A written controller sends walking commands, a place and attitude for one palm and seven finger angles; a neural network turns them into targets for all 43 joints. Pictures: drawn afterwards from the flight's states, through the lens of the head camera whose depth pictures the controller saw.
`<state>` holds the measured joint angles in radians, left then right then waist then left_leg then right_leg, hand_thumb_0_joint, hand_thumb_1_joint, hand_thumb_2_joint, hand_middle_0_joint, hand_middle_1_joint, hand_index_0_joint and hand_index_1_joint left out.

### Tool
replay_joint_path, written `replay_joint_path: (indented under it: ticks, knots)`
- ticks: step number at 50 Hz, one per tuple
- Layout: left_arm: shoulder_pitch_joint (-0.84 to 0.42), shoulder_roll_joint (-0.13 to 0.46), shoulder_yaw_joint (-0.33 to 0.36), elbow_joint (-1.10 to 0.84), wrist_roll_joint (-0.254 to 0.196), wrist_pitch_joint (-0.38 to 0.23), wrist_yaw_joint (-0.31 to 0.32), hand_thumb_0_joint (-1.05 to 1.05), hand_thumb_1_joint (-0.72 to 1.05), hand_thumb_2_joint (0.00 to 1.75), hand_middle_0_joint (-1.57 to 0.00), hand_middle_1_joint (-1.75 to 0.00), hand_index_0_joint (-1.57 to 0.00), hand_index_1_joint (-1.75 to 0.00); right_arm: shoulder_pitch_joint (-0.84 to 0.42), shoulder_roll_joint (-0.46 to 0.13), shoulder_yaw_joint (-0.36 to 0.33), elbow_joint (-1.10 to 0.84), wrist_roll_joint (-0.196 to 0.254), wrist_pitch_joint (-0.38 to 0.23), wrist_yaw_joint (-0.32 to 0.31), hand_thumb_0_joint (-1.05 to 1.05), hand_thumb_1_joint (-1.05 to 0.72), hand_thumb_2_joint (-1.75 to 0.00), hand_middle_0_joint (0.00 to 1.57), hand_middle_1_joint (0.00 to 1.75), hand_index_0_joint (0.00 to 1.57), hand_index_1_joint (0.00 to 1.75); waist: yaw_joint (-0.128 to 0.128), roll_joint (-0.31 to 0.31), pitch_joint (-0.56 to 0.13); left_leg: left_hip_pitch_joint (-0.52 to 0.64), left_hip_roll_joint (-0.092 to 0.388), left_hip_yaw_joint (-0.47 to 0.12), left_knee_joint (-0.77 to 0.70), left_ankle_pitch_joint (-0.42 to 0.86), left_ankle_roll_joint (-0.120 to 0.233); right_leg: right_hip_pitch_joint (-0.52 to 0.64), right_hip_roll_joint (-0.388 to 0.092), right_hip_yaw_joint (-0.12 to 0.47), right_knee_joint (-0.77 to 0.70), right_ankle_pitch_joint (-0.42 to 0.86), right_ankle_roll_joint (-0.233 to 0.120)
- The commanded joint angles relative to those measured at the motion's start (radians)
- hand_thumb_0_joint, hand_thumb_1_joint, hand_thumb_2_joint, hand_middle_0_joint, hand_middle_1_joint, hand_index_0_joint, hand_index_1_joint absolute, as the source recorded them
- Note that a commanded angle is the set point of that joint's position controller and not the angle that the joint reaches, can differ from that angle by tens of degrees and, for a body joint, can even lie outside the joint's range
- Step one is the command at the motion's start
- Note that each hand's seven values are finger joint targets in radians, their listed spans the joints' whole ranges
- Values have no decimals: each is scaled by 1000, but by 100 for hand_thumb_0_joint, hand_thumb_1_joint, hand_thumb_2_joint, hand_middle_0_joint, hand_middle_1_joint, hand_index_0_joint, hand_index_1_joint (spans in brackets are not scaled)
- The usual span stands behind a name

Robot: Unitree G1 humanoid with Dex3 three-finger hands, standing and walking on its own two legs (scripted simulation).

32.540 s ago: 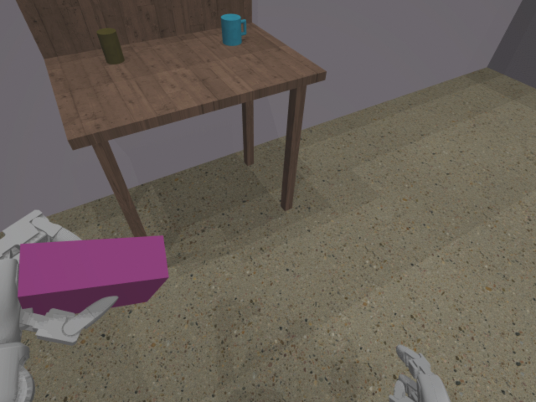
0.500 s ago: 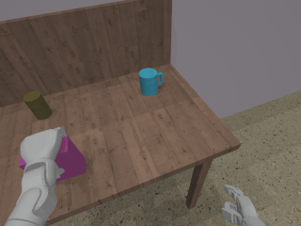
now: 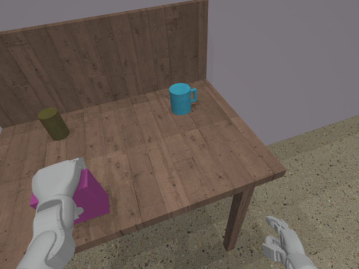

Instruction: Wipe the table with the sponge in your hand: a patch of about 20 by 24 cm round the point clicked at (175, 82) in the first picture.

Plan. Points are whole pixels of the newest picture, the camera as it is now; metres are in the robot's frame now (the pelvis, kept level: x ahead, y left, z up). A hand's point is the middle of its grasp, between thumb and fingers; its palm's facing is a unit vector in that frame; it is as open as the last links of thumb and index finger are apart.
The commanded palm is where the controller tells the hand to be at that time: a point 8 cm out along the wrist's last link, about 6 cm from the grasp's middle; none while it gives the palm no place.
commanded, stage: lift the sponge slowly off the table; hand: left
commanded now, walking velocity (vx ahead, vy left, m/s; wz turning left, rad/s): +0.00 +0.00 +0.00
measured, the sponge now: (78, 203) +0.24 +0.29 +0.01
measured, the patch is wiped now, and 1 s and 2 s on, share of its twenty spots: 1.00 1.00 1.00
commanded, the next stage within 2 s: bring the sponge back beside the body in 1.88 s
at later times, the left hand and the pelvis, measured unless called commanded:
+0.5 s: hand (69, 196) +0.23 +0.28 +0.08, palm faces +0.02 -0.10 -0.99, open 9.0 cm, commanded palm +0.20 +0.27 +0.15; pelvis -0.01 -0.02 +0.00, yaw +0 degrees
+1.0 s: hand (66, 183) +0.23 +0.27 +0.11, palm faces +0.05 -0.07 -1.00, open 9.0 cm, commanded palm +0.21 +0.27 +0.18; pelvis -0.03 -0.03 +0.00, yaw +0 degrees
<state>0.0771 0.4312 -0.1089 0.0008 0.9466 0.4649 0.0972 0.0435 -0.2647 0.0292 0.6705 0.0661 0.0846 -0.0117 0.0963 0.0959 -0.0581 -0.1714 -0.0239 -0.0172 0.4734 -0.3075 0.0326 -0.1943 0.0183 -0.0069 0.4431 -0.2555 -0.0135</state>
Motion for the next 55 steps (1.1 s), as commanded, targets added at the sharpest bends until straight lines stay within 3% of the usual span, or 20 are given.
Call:
replay_joint_path:
  ticks: [1, 3, 5, 8, 9, 11, 12, 14, 18, 19, 23, 26, 29, 35, 38, 42, 46, 48, 54, 55]
  knots:
    - [-135, 118, 56, -145, -20, -25, -16, 0, 10, 130, -120, -160, -120, -160, -189, -101, -38, -169, -5, -59, -11, 0, -90, -90, 20, 30, 20, 30, 4, -81, -127, 14, 6, -34, -64, 343, 15, 102, 21, 6, -35, 287, -61]
    - [-127, 175, 113, -178, -18, -34, -13, 0, 10, 130, -120, -160, -120, -160, -206, -105, -38, -172, -9, -60, -12, 0, -90, -90, 20, 30, 20, 30, 20, -72, -148, 21, 3, -39, -69, 356, 14, 127, 24, 29, -36, 307, -66]
    - [-133, 137, 77, -194, -17, -41, -14, 0, 10, 130, -120, -160, -120, -160, -196, -97, -36, -176, -9, -65, -9, 0, -90, -90, 20, 30, 20, 30, 10, -71, -133, 21, 5, -32, -68, 360, 15, 121, 19, 10, -38, 309, -61]
    - [-151, 190, 124, -241, -9, -46, -8, 0, 10, 130, -120, -160, -120, -160, -214, -100, -36, -175, -12, -63, -10, 0, -90, -90, 20, 30, 20, 30, 22, -43, -138, 32, 4, -41, -83, 362, 12, 135, 27, 33, -45, 297, -68]
    - [-167, 157, 87, -257, -4, -47, -6, 0, 10, 130, -120, -160, -120, -160, -202, -95, -37, -182, -12, -69, -11, 0, -90, -90, 20, 30, 20, 30, 16, -39, -154, 39, 1, -32, -73, 368, 17, 135, 22, 14, -41, 300, -63]
    - [-181, 168, 95, -221, 1, -42, -5, 0, 10, 130, -120, -160, -120, -160, -198, -98, -37, -165, -13, -68, -13, 0, -90, -90, 20, 30, 20, 30, 11, -50, -120, 35, 4, -35, -83, 360, 13, 122, 24, 17, -52, 290, -65]
    - [-198, 208, 126, -239, 8, -44, 0, 0, 10, 130, -120, -160, -120, -160, -199, -100, -38, -163, -14, -66, -14, 0, -90, -90, 20, 30, 20, 30, 20, -41, -144, 41, 2, -37, -86, 360, 13, 139, 22, 19, -53, 288, -66]
    - [-237, 195, 108, -271, 7, -47, 3, 0, 10, 130, -120, -160, -120, -160, -209, -93, -36, -174, -13, -77, -22, 0, -90, -90, 20, 30, 20, 30, 18, -23, -162, 56, -3, -32, -83, 353, 18, 146, 22, 23, -54, 278, -66]
    - [-236, 265, 176, -274, 7, -51, 2, 0, 10, 130, -120, -160, -120, -160, -230, -97, -34, -161, -14, -76, -25, 0, -90, -90, 20, 30, 20, 30, 26, -24, -160, 63, -8, -36, -93, 360, 14, 172, 27, 55, -65, 300, -72]
    - [-244, 229, 141, -284, 10, -54, 1, 0, 10, 130, -120, -160, -120, -160, -221, -92, -34, -165, -16, -81, -27, 0, -90, -90, 20, 30, 20, 30, 24, -17, -179, 70, -11, -27, -84, 378, 18, 178, 21, 36, -59, 321, -68]
    - [-214, 289, 205, -275, -10, -54, -8, 0, 10, 130, -120, -160, -120, -160, -238, -99, -31, -158, -14, -77, -27, 0, -90, -90, 20, 30, 20, 30, 29, -23, -145, 68, -11, -35, -98, 364, 15, 181, 25, 65, -76, 317, -70]
    - [-231, 237, 149, -255, -11, -49, -23, 0, 10, 130, -120, -160, -120, -160, -232, -98, -34, -153, -11, -77, -29, 0, -90, -90, 20, 30, 20, 30, 15, -25, -122, 68, -10, -25, -98, 354, 16, 158, 19, 40, -86, 296, -62]
    - [-260, 239, 141, -266, -21, -52, -39, 0, 10, 130, -120, -160, -120, -160, -237, -98, -31, -162, -8, -88, -33, 0, -90, -90, 20, 30, 20, 30, 13, -31, -119, 70, -10, -28, -102, 325, 19, 148, 20, 41, -92, 251, -63]
    - [-346, 293, 173, -223, -5, -60, -47, 0, 10, 130, -120, -160, -120, -160, -236, -99, -26, -147, -7, -91, -42, 0, -90, -90, 20, 30, 20, 30, 13, -48, -112, 68, -11, -32, -119, 287, 16, 141, 18, 52, -114, 192, -63]
    - [-333, 316, 201, -266, -9, -64, -45, 0, 10, 130, -120, -160, -120, -160, -255, -98, -25, -160, -6, -91, -38, 0, -90, -90, 20, 30, 20, 30, 33, 8, -151, 79, -15, -38, -128, 309, 13, 179, 23, 66, -104, 215, -72]
    - [-349, 271, 153, -223, -18, -43, -55, 0, 10, 130, -120, -160, -120, -160, -253, -99, -25, -155, -3, -84, -36, 0, -90, -90, 20, 30, 20, 30, 21, -33, -113, 60, -13, -30, -133, 284, 13, 157, 14, 49, -117, 193, -61]
    - [-403, 314, 174, -170, -15, -22, -69, 0, 10, 130, -120, -160, -120, -160, -256, -106, -20, -149, -1, -82, -42, 0, -90, -90, 20, 30, 20, 30, 17, -51, -100, 43, -13, -29, -138, 245, 13, 147, 13, 55, -126, 141, -60]
    - [-440, 323, 176, -210, -16, -25, -78, 0, 10, 130, -120, -160, -120, -160, -277, -101, -16, -163, 4, -85, -44, 0, -90, -90, 20, 30, 20, 30, 21, -15, -123, 60, -17, -33, -143, 240, 13, 151, 17, 74, -129, 124, -65]
    - [-455, 328, 176, -189, -28, -41, -99, 0, 10, 130, -120, -160, -120, -160, -251, -103, -17, -163, 1, -95, -48, 0, -90, -90, 20, 30, 20, 30, 15, -45, -141, 52, -17, -23, -124, 259, 18, 165, 8, 58, -117, 167, -57]
    - [-449, 359, 207, -156, -30, -41, -101, 0, 10, 130, -120, -160, -120, -160, -243, -106, -18, -152, 2, -93, -48, 0, -90, -90, 20, 30, 20, 30, 14, -60, -120, 43, -16, -29, -126, 249, 16, 152, 7, 64, -125, 155, -56]
